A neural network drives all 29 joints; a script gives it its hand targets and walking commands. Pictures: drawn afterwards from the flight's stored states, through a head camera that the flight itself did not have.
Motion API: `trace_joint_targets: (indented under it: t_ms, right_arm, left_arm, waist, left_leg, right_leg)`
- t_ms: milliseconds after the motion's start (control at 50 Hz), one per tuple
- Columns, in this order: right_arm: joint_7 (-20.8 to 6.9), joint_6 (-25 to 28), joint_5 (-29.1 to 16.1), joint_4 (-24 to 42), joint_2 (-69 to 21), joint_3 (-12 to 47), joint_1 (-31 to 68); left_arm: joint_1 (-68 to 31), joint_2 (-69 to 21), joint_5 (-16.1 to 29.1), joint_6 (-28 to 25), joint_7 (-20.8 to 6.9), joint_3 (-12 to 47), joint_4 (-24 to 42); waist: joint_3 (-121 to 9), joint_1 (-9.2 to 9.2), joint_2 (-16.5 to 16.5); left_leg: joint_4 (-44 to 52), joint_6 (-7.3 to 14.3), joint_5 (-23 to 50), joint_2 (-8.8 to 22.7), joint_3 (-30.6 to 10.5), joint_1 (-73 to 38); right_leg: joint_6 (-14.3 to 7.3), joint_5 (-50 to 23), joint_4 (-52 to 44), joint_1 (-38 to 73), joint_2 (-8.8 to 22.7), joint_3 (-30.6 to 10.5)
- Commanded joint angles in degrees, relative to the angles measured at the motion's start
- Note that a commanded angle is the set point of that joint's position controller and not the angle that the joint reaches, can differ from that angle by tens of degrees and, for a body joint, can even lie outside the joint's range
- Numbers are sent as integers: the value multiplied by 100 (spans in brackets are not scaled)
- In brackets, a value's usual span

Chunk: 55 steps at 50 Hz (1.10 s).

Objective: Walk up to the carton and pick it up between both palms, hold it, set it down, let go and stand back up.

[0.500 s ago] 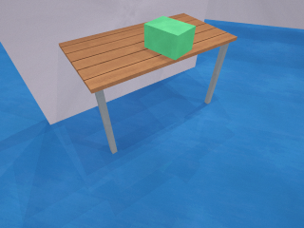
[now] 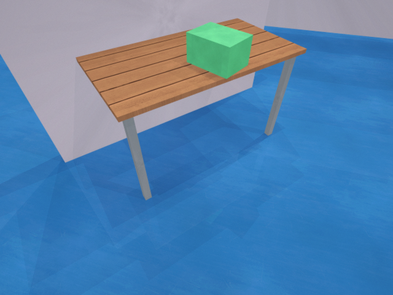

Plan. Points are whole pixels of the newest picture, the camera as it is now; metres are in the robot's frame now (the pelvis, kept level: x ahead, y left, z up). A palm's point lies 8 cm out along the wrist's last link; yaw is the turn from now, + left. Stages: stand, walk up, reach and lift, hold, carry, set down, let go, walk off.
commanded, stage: walk up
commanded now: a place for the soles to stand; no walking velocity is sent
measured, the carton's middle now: (218, 49) +1.21 -0.10 -0.03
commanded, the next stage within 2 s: none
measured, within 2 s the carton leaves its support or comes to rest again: neither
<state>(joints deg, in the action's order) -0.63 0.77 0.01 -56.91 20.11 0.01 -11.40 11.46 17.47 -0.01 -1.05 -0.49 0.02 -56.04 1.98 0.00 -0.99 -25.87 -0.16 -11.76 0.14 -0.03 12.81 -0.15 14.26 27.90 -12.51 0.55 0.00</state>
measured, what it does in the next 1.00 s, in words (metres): walks ahead: right foot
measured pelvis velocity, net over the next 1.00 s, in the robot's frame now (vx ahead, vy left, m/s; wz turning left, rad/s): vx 0.30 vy -0.03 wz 0.18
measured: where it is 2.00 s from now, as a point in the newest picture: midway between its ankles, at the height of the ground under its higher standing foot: (218, 228)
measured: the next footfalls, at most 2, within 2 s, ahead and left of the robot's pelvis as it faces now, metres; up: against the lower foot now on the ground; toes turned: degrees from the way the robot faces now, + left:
right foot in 0.66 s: +0.30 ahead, -0.11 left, +0.00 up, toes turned +1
left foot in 1.08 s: +0.46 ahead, +0.14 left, +0.00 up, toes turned +13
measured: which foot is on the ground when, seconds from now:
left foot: down 0.00-0.68, up 0.70-1.00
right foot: down 0.00-0.22, up 0.24-0.64, down 0.66-1.00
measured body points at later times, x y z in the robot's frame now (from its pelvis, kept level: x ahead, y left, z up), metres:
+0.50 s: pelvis +0.11 +0.03 +0.00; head +0.13 +0.07 +0.44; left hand +0.18 +0.35 -0.15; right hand +0.11 -0.29 -0.10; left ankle +0.07 +0.15 -0.74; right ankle +0.15 -0.09 -0.69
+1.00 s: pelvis +0.30 -0.03 -0.01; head +0.31 -0.02 +0.44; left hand +0.35 +0.30 -0.12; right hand +0.38 -0.36 -0.12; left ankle +0.35 +0.13 -0.71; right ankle +0.26 -0.11 -0.74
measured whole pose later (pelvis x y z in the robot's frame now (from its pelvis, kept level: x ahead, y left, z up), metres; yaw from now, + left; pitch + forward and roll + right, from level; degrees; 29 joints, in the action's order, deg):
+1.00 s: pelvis +0.30 -0.03 -0.01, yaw +10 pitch -4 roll +1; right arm -0.4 4.1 0.0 -54.0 26.4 0.0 -19.9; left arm 8.6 24.4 0.0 -1.4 -5.0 0.0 -52.4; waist 5.3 0.1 -1.5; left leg -47.4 -0.5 -20.3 1.8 -1.4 25.4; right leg -3.3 23.7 32.9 -6.0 0.9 9.2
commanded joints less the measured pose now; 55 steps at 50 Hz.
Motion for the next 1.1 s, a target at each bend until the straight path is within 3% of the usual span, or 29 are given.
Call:
trace_joint_targets:
  t_ms: [0,20,40,60,100,140,180,200,220,240,260,300,340,380,440,540,560,600,640,660,680,700,760,840,900,940,1020,1060,1080]
  right_arm:
    - [-40,205,115,468,1883,-614,-96]
    - [-39,187,105,661,1659,-598,249]
    - [-40,182,96,743,1348,-496,353]
    - [-64,207,103,695,1388,-515,185]
    - [-194,216,67,657,1448,-566,-54]
    - [-251,263,49,458,1552,-572,-417]
    - [-215,301,-3,116,1482,-637,-1622]
    - [-129,342,126,-228,1528,-657,-2393]
    - [-34,366,185,-124,1982,-807,-3039]
    - [-1,350,162,123,2316,-806,-2382]
    - [50,391,0,374,2614,-837,-1451]
    - [96,467,131,590,2498,-771,-842]
    - [116,488,88,542,2013,-648,-1230]
    - [114,521,5,570,1998,-671,-1543]
    - [190,577,-3,652,1928,-698,-1580]
    - [267,597,37,583,1831,-650,-1989]
    - [263,600,49,548,1862,-648,-1832]
    - [301,606,26,780,2138,-737,-1313]
    - [284,575,-46,915,1959,-636,-1089]
    - [236,595,-35,1030,1646,-519,-853]
    - [206,555,-185,1109,1003,-372,-1280]
    - [261,499,-28,1048,1580,-427,-921]
    - [135,419,27,666,1707,-389,-1122]
    - [11,349,-97,697,1675,-477,-1054]
    - [31,273,-66,623,1799,-522,-952]
    - [-6,352,-51,754,1566,-404,-670]
    - [37,449,-74,724,1396,-384,-805]
    - [189,462,41,446,1589,-542,-2167]
    - [283,485,0,220,1959,-676,-2921]
  left_arm:
    - [-245,2356,-374,-205,-138,-794,666]
    - [63,2267,-390,-224,-167,-806,705]
    - [-45,2402,-367,-221,-153,-814,723]
    - [-179,2437,-355,-221,-142,-848,765]
    - [-405,2286,-295,-227,-174,-822,884]
    - [-628,2413,-363,-188,-247,-889,947]
    - [-1300,2240,-405,-117,-263,-802,1178]
    - [-1597,1940,-421,-38,-289,-710,1208]
    - [-1530,1379,-331,-11,-296,-616,1372]
    - [-1756,1478,-215,36,-343,-628,1575]
    - [-1442,1988,-245,-11,-337,-644,1335]
    - [-902,2188,-204,-19,-317,-646,1009]
    - [-890,2074,-208,-18,-329,-657,952]
    - [-1018,2210,-248,3,-344,-737,1035]
    - [-1160,1969,-249,-26,-341,-688,1089]
    - [-1746,1736,-184,-98,-384,-565,1395]
    - [-1661,1829,-191,-131,-384,-578,1519]
    - [-1414,1924,-144,-196,-385,-601,1343]
    - [-583,1956,-135,-295,-308,-704,1099]
    - [426,2389,-208,-329,-241,-879,771]
    - [573,3061,-204,-364,-202,-984,821]
    - [536,2571,-102,-271,-269,-1004,866]
    - [-68,1890,-120,-202,-279,-740,1015]
    - [57,1973,-89,-197,-328,-814,1036]
    - [-194,2074,-166,-74,-403,-876,1128]
    - [-344,1940,-153,-74,-440,-845,1319]
    - [-409,1972,-161,-10,-423,-800,1216]
    - [-582,1959,-149,46,-387,-796,1248]
    - [-740,1792,-194,111,-345,-740,1401]
  waist:
    - [-45,-202,-298]
    - [434,-453,-512]
    - [672,-492,-1432]
    - [445,-333,-1352]
    - [562,-222,-842]
    - [174,-52,-1394]
    - [-127,677,-652]
    - [202,925,331]
    - [280,1102,1476]
    - [230,805,1161]
    - [709,362,114]
    - [665,4,389]
    - [663,134,1093]
    - [344,190,442]
    - [156,174,598]
    - [128,441,403]
    - [137,283,771]
    - [-62,262,783]
    - [-174,-219,370]
    - [-537,-849,-800]
    - [-798,-580,-2303]
    - [-667,-617,-1084]
    - [495,-230,-135]
    - [527,-340,-1060]
    - [500,-301,-831]
    - [717,-314,-915]
    - [641,-183,-1163]
    - [-633,545,-418]
    - [-752,891,644]
  left_leg:
    - [419,402,-2665,506,-1146,1780]
    - [-132,89,-1985,222,-500,2750]
    - [-1673,69,-1352,-121,100,3060]
    - [-2496,117,-1460,217,192,2935]
    - [-2446,-31,-1394,483,125,2695]
    - [-1803,14,-1543,473,308,1870]
    - [-619,154,-816,173,550,-309]
    - [-349,289,-984,108,-268,-1154]
    - [791,618,-2666,1072,-2567,-1597]
    - [2103,1038,-4140,1823,-4984,-914]
    - [2625,1200,-4890,2256,-5871,-111]
    - [1792,1139,-3060,1534,-4141,-348]
    - [1328,1054,-1285,1225,-3245,-563]
    - [1310,970,-828,1403,-3367,-541]
    - [926,1129,407,1223,-2603,-1283]
    - [383,1415,2123,1680,-2709,-1932]
    - [359,1440,2065,1660,-2583,-1975]
    - [104,1190,2052,1493,-2108,-1564]
    - [-1158,858,2224,1083,-1567,-95]
    - [-2430,601,1448,434,-933,1221]
    - [-3846,322,-1691,-349,-113,2788]
    - [-4626,467,-1797,17,-122,2846]
    - [-4020,186,-733,463,-109,2475]
    - [-2991,-34,-205,552,182,2360]
    - [-2592,-108,-521,497,400,2221]
    - [-2081,-39,-243,586,578,2124]
    - [-1071,55,478,283,956,1064]
    - [-509,349,507,-47,714,-567]
    - [-52,583,84,83,-310,-1538]
  right_leg:
    - [-569,3537,-550,979,691,-849]
    - [-743,3631,-1084,1442,983,-1092]
    - [-1060,3734,-1826,1178,1841,-2011]
    - [-1327,3651,-2119,1188,2334,-2096]
    - [-1319,3103,-1860,901,2123,-1533]
    - [-1104,3049,-1554,766,1656,-1008]
    - [-719,2884,-227,-415,1217,-189]
    - [-392,2828,1347,-1538,686,73]
    - [-100,2380,3256,-2671,88,498]
    - [-160,2101,3779,-3109,-85,-464]
    - [-131,1798,3995,-3183,158,-809]
    - [-76,1176,3216,-2566,479,-775]
    - [15,879,2697,-2518,450,-547]
    - [66,655,2671,-2074,440,-646]
    - [104,312,2291,-2494,461,-485]
    - [24,1036,1972,-2894,490,-466]
    - [-4,781,1890,-2858,619,-626]
    - [-23,752,950,-1967,476,-425]
    - [-152,-113,-62,134,463,-587]
    - [-322,112,-289,1846,685,-740]
    - [-578,1088,-1447,2257,2667,-3217]
    - [-629,1672,-1583,1860,2640,-3070]
    - [-733,1133,-1538,568,1814,-1291]
    - [-559,768,-1619,801,1430,-364]
    - [-778,1661,-1812,635,1510,-104]
    - [-1000,881,-1683,383,1591,124]
    - [-737,-715,-532,272,1111,808]
    - [-605,-2364,1533,636,904,993]
    - [-492,-2007,3109,-306,649,740]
